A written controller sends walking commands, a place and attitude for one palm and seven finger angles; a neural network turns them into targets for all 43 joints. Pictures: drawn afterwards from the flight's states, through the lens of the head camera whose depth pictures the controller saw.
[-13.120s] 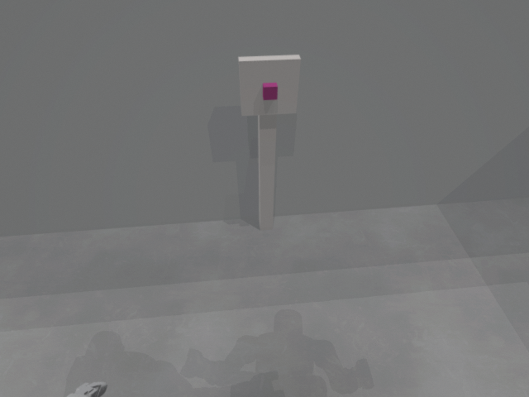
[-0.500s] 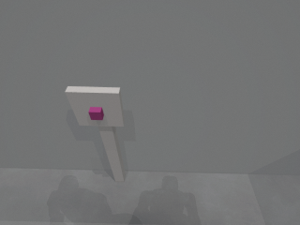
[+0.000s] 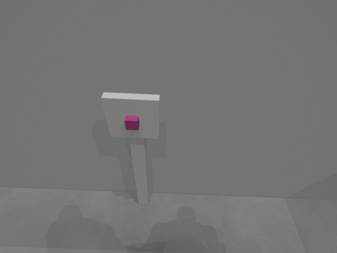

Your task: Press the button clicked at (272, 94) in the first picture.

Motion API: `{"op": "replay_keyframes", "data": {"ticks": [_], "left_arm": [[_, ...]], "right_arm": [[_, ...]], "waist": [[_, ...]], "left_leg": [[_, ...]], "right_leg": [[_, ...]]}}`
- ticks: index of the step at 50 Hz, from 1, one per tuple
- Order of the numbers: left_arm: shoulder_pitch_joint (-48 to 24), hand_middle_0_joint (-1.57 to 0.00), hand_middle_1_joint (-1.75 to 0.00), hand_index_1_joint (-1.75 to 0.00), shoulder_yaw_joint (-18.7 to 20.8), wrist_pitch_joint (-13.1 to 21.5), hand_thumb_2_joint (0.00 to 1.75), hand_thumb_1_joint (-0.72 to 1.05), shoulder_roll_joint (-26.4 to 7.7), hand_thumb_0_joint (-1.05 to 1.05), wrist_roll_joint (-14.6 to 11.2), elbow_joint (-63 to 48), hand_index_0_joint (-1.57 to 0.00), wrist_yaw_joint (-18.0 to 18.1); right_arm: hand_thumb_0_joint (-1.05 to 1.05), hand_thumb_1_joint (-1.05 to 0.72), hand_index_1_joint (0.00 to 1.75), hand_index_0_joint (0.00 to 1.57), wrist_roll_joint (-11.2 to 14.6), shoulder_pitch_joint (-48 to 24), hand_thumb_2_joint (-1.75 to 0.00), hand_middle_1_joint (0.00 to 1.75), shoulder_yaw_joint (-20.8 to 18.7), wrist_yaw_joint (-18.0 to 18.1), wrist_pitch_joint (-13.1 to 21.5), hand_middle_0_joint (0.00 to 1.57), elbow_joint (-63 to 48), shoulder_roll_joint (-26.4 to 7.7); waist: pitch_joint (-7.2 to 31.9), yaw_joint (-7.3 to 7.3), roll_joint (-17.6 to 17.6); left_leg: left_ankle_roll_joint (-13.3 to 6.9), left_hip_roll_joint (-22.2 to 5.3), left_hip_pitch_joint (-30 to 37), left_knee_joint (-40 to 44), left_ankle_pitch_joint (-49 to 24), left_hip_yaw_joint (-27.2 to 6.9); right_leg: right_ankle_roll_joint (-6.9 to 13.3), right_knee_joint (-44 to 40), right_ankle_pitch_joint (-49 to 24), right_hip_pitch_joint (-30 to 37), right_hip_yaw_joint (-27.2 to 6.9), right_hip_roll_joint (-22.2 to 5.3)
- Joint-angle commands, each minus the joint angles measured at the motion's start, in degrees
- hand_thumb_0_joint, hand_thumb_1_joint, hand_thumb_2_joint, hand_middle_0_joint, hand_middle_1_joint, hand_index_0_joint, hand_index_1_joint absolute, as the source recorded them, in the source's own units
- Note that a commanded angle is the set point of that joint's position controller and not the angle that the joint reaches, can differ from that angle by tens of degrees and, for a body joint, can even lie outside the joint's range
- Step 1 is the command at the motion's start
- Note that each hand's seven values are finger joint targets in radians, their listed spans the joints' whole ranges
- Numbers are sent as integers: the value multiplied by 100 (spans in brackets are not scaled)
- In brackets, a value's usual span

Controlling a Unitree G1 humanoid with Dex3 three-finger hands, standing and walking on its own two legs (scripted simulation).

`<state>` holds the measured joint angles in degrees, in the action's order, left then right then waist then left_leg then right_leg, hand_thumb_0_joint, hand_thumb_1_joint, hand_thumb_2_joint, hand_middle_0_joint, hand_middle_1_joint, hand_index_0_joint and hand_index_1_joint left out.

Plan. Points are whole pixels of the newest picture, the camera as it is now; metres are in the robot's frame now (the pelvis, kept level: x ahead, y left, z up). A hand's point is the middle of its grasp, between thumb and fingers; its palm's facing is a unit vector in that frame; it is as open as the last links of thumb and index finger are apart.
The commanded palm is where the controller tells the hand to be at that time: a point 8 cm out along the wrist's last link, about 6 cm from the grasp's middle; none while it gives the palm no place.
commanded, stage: come to a stop and stand still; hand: left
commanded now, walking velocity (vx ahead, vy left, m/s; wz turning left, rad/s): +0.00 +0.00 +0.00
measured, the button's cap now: (132, 122) +0.52 +0.16 -0.01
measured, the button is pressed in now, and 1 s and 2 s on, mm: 0 0 0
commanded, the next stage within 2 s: look again from close up in 0.80 s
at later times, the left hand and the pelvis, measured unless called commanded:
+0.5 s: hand out of the picture -0.11 +0.18 -0.18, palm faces +0.07 -0.99 -0.12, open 7.4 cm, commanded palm none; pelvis -0.05 +0.03 +0.00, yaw +1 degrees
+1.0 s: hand out of the picture -0.07 +0.20 -0.17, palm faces +0.02 -0.99 -0.16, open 7.4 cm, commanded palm none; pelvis -0.06 +0.04 +0.01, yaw +0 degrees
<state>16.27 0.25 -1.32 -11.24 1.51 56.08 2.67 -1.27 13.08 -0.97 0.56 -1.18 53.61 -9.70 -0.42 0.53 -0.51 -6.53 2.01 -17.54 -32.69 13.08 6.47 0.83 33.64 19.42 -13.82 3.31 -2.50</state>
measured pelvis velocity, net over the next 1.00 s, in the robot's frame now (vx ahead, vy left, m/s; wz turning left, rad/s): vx -0.06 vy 0.04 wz -0.01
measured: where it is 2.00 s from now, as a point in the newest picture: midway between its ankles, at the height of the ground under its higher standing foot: outside the picture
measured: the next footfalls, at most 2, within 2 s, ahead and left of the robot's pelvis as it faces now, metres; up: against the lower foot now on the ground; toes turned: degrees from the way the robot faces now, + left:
left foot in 0.46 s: +0.01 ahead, +0.09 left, +0.00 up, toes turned +1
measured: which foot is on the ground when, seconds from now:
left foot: down 0.00-0.34, up 0.36-0.44, down 0.46-1.00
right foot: down 0.00-1.00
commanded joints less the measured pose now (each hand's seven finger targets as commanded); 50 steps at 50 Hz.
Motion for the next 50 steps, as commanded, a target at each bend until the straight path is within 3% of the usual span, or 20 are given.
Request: {"op": "replay_keyframes", "data": {"ticks": [1,8,11,13,14,15,16,17,18,20,22,23,24,25,26,29,32,35,39,50], "left_arm": [[593,-20,-30,-30,93,-7,90,90,-280,0,29,-207,-20,-46],[1108,-20,-30,-30,134,-75,90,90,-223,0,15,-77,-20,-50],[1338,-20,-30,-30,137,-43,90,90,-150,0,7,31,-20,-44],[1652,-20,-30,-30,140,-14,90,90,-135,0,12,162,-20,-36],[1704,-20,-30,-30,138,19,90,90,-212,0,29,191,-20,-12],[1558,-20,-30,-30,110,86,90,90,-254,0,34,195,-20,-16],[1164,-20,-30,-30,127,149,90,90,-359,0,12,105,-20,-3],[490,-20,-30,-30,154,168,90,90,-422,0,-30,-85,-20,33],[20,-20,-30,-30,187,165,90,90,-447,0,-34,-237,-20,62],[-215,-20,-30,-30,189,195,90,90,-492,0,-41,-312,-20,66],[295,-20,-30,-30,128,182,90,90,-386,0,-31,-82,-20,13],[594,-20,-30,-30,94,165,90,90,-256,0,-39,46,-20,-5],[892,-20,-30,-30,78,161,90,90,-133,0,-54,114,-20,-26],[1058,-20,-30,-30,65,196,90,90,-57,0,-67,213,-20,-51],[1050,-20,-30,-30,55,173,90,90,-64,0,-49,349,-20,-55],[961,-20,-30,-30,25,120,90,90,-23,0,-17,422,-20,-68],[790,-20,-30,-30,15,142,90,90,87,0,-30,456,-20,-75],[684,-20,-30,-30,18,168,90,90,45,0,-43,472,-20,-70],[604,-20,-30,-30,8,144,90,90,-15,0,-26,490,-20,-73],[749,-20,-30,-30,-16,210,90,90,29,0,-16,524,-20,-52]], "right_arm": [[0,-90,30,20,-17,9,-90,30,-167,30,98,20,-403,-910],[0,-90,30,20,-18,51,-90,30,-219,14,52,20,-301,-982],[0,-90,30,20,-23,137,-90,30,-206,11,36,20,-213,-900],[0,-90,30,20,0,189,-90,30,-186,10,13,20,-123,-821],[0,-90,30,20,26,210,-90,30,-166,0,11,20,-67,-731],[0,-90,30,20,50,265,-90,30,-132,7,2,20,-64,-597],[0,-90,30,20,50,435,-90,30,-130,10,-17,20,3,-481],[0,-90,30,20,34,687,-90,30,-158,12,-49,20,125,-453],[0,-90,30,20,29,957,-90,30,-180,9,-78,20,253,-423],[0,-90,30,20,52,1262,-90,30,-130,-6,-44,20,388,-253],[0,-90,30,20,68,1206,-90,30,-28,-1,69,20,402,-125],[0,-90,30,20,56,1134,-90,30,-16,25,156,20,408,-201],[0,-90,30,20,52,1006,-90,30,-27,66,230,20,387,-368],[0,-90,30,20,43,896,-90,30,-10,131,277,20,345,-444],[0,-90,30,20,45,790,-90,30,7,154,320,20,377,-444],[0,-90,30,20,77,775,-90,30,-24,193,331,20,415,-501],[0,-90,30,20,67,873,-90,30,-17,210,351,20,556,-403],[0,-90,30,20,68,944,-90,30,-3,201,369,20,658,-333],[0,-90,30,20,62,920,-90,30,-14,161,304,20,707,-360],[0,-90,30,20,51,857,-90,30,-19,108,275,20,727,-361]], "waist": [[-486,96,-260],[-103,150,-249],[-238,163,-135],[-362,205,65],[-396,191,282],[-444,50,832],[-562,-142,1499],[-704,-342,1553],[-662,-506,1187],[-462,-634,675],[-599,-419,270],[-692,-258,-320],[-752,-54,-897],[-685,77,-911],[-435,109,-908],[-381,133,-525],[-324,90,-175],[-251,64,-160],[-635,63,-101],[-547,-3,34]], "left_leg": [[77,-1318,-784,2265,2352,-1982],[136,-1420,-487,2635,2307,-2000],[168,-1312,-553,2649,2097,-1811],[456,-1043,-711,2523,1986,-1495],[566,-817,-711,2201,1713,-1277],[666,-474,-406,1640,1373,-961],[630,-201,298,400,529,-625],[592,-159,743,-635,298,-656],[551,-163,926,-1165,255,-712],[538,-206,1092,-1058,235,-630],[561,-263,940,389,403,-640],[499,-471,621,1043,554,-1079],[349,-893,154,1491,638,-1685],[188,-1158,-302,1792,620,-1873],[146,-1186,-267,2091,650,-2167],[154,-1275,-178,2301,949,-2218],[207,-1198,58,2172,552,-1990],[264,-1115,130,2084,330,-1806],[300,-1046,-393,2278,1315,-1819],[314,-906,-221,2118,1236,-1584]], "right_leg": [[120,95,193,-84,-50,52],[151,670,485,-133,-72,180],[230,-117,465,220,18,218],[327,-1008,292,626,-53,205],[409,-1402,316,650,-354,-14],[626,-1767,1213,-48,-1124,-416],[875,-2410,1950,-1101,-1752,-981],[1086,-2808,2250,-1945,-1969,-1324],[1065,-2782,2008,-2267,-1844,-1311],[835,-2421,1455,-2216,-1276,-1023],[536,-1722,1341,-1782,-1080,-675],[383,-1208,1024,-1475,-911,-405],[225,-829,352,-1008,-654,-118],[140,-718,-210,-416,-442,-25],[116,-481,-375,-172,-325,11],[98,-412,-224,-89,-357,22],[110,-655,-524,-40,-411,-61],[118,-853,-669,106,-453,-149],[113,-915,-564,208,-445,-164],[100,-1083,-646,88,-553,-235]]}}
